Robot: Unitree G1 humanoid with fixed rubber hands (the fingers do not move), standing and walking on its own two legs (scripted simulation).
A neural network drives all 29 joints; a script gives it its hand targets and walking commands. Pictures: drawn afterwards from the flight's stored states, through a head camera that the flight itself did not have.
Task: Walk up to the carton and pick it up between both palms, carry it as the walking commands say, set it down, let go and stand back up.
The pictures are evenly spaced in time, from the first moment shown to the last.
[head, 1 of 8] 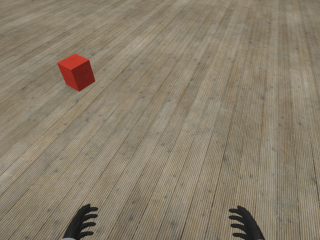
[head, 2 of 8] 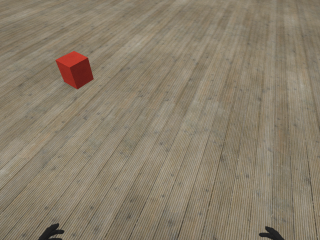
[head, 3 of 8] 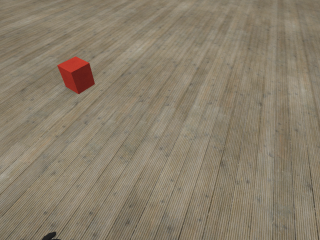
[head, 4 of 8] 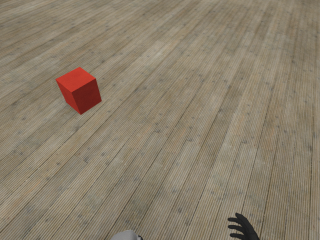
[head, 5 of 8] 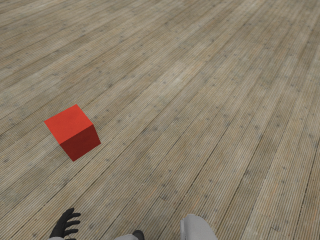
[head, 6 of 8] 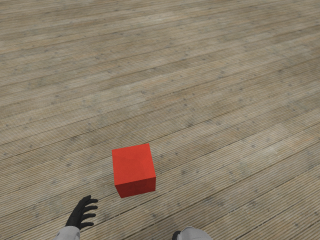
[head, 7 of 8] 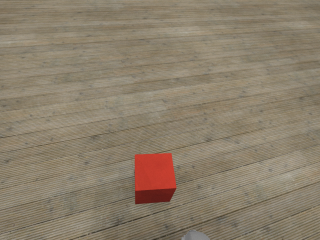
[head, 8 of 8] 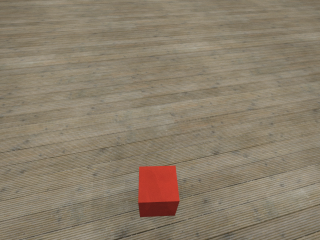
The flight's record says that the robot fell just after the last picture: no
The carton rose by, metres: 0.00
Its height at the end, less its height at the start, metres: +0.00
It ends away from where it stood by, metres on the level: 0.00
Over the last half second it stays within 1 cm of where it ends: yes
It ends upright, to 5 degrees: yes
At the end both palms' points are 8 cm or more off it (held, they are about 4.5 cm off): yes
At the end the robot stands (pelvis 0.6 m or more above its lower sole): yes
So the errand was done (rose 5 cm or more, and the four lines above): no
